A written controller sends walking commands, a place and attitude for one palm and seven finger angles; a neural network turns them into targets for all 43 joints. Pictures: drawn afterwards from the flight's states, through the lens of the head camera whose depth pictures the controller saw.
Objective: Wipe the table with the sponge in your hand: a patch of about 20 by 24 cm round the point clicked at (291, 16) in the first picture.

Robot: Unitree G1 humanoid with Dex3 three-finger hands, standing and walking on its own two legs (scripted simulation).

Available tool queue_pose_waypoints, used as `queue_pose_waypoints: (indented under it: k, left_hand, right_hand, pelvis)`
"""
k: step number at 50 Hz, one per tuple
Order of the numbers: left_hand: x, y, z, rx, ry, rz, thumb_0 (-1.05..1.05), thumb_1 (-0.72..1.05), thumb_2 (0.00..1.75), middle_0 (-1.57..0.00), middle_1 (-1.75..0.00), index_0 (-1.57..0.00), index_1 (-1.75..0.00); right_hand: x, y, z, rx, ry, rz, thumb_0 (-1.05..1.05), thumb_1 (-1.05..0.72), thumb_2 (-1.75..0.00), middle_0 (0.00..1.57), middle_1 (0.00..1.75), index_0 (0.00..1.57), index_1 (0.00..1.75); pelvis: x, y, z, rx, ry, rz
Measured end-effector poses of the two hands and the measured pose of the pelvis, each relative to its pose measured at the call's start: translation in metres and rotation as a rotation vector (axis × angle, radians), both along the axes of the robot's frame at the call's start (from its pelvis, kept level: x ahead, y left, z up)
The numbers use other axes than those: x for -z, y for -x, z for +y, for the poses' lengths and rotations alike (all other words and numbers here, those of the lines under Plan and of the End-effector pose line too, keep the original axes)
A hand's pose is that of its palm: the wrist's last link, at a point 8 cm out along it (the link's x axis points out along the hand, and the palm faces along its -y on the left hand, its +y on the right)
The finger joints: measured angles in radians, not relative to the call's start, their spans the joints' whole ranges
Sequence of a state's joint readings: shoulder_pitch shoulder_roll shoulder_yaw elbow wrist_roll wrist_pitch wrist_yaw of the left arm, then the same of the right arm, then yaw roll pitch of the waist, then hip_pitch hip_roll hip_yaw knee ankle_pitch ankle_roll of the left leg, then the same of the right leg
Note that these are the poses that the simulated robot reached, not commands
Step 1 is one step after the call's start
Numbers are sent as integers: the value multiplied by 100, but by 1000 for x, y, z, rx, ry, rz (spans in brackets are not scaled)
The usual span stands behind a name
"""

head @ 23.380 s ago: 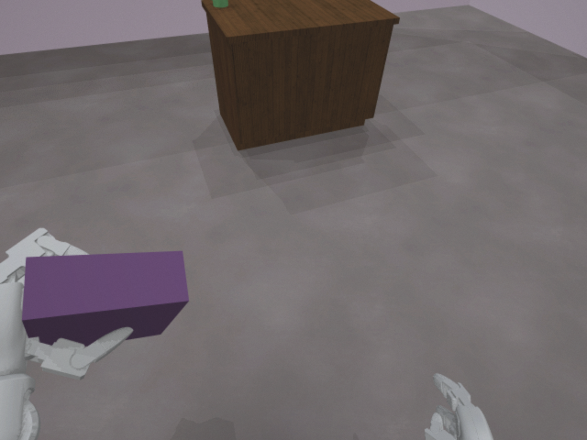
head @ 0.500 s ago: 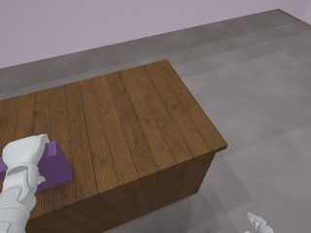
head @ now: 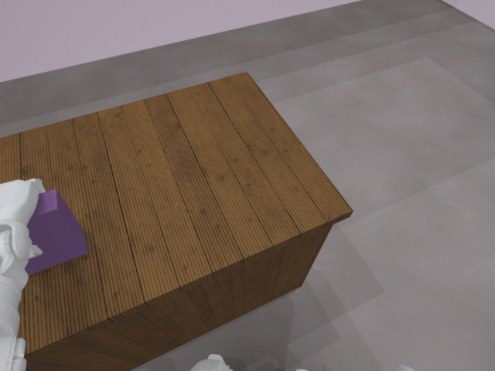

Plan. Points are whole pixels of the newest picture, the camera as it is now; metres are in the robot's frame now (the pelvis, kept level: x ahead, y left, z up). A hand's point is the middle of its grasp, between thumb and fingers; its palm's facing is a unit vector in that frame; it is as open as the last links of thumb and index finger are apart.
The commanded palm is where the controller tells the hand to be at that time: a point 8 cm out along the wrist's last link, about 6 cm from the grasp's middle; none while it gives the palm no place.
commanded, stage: wipe forward along the first lane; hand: left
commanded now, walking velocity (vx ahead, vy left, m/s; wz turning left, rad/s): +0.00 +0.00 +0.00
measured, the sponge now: (36, 244) +0.31 +0.41 -0.03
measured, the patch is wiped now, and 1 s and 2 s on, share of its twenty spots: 0.45 0.50 0.60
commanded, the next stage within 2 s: slide across to the middle lane in 0.66 s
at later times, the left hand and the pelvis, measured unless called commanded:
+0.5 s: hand (16, 202) +0.37 +0.44 +0.01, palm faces -0.16 -0.01 -0.99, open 9.8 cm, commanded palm +0.36 +0.42 +0.04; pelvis +0.01 +0.02 +0.00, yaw +0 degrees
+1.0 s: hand (26, 185) +0.40 +0.44 +0.02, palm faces -0.14 +0.01 -0.99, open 9.8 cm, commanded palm +0.40 +0.39 +0.06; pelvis +0.02 +0.03 +0.00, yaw +0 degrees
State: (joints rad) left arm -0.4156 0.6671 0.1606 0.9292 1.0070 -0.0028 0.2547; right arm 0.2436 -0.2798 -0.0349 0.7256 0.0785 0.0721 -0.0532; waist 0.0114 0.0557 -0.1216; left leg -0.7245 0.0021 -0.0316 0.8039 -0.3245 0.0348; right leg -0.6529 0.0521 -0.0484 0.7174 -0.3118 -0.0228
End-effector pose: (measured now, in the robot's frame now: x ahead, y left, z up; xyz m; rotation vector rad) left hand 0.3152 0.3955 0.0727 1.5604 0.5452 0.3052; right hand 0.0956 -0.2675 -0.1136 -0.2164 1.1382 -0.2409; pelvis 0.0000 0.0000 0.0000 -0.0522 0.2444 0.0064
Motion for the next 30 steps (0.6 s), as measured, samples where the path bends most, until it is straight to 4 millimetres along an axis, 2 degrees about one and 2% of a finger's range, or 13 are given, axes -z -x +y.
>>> queue_pose_waypoints:
  k: [30]
  left_hand:
    - [2,-50,40,13,2,6,2,-52,109,-79,-133,-78,-136]
  right_hand:
    - [-1,11,22,8,22,108,1,-91,-90,20,30,20,30]
  pelvis:
    - [6,-11,27,-1,26,69]
